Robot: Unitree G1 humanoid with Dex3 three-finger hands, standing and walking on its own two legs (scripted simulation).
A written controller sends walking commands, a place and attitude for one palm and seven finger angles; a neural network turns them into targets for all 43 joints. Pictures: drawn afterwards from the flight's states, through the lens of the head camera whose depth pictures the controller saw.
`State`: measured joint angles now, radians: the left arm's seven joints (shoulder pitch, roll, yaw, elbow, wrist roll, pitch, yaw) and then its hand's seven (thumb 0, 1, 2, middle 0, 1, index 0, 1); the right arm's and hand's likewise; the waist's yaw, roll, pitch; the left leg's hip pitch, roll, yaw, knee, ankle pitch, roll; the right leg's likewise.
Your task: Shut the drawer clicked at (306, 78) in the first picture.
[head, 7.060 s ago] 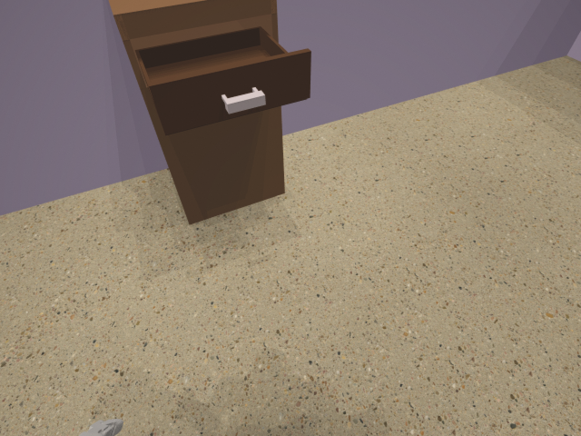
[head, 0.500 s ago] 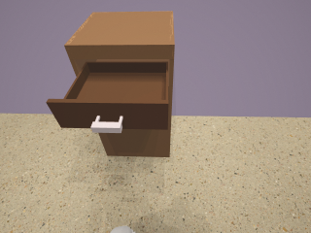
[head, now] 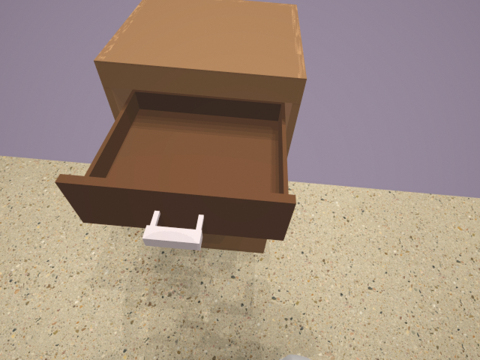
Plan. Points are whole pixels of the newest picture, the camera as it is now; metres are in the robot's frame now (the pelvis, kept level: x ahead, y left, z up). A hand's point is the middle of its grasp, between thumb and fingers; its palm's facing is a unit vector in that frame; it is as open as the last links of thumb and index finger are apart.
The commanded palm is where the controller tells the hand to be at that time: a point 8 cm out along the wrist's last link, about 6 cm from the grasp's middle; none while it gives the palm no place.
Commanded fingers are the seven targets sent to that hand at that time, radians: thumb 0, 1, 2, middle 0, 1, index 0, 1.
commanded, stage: come to a stop and stand still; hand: left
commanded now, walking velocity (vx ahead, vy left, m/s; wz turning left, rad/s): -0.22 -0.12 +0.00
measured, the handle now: (176, 227) +0.34 +0.16 -0.02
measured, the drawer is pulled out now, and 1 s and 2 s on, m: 0.30 0.30 0.30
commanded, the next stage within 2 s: none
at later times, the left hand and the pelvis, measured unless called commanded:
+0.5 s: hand out of the picture +0.09 +0.15 -0.17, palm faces +0.08 -0.97 -0.23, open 7.3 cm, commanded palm none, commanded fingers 0.00 0.90 0.90 -0.20 -0.30 -0.20 -0.30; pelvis +0.01 -0.03 +0.00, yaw +2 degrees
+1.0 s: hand out of the picture -0.03 +0.13 -0.17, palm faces +0.02 -0.97 -0.22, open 7.4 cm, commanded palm none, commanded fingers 0.00 0.90 0.90 -0.20 -0.30 -0.20 -0.30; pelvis -0.01 -0.04 -0.01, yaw +0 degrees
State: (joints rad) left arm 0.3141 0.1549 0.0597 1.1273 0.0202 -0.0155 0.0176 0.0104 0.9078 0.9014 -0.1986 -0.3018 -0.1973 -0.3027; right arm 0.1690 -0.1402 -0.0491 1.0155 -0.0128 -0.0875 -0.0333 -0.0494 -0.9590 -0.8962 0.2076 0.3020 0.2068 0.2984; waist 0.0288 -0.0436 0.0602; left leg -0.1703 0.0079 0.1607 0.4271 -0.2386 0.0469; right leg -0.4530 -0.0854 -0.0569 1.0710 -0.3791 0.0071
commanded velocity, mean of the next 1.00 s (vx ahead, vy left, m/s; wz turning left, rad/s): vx -0.01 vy -0.01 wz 0.00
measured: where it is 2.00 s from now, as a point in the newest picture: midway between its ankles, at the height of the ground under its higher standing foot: outside the picture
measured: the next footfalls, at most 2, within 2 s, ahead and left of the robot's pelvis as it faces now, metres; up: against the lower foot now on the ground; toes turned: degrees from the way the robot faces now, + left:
right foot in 0.18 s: +0.13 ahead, -0.14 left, +0.00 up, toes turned -4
left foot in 0.56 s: +0.03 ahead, +0.05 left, +0.00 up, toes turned +4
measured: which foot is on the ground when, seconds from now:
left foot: down 0.00-0.26, up 0.28-0.54, down 0.56-1.00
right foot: up 0.00-0.16, down 0.18-0.58, up 0.60-0.92, down 0.94-1.00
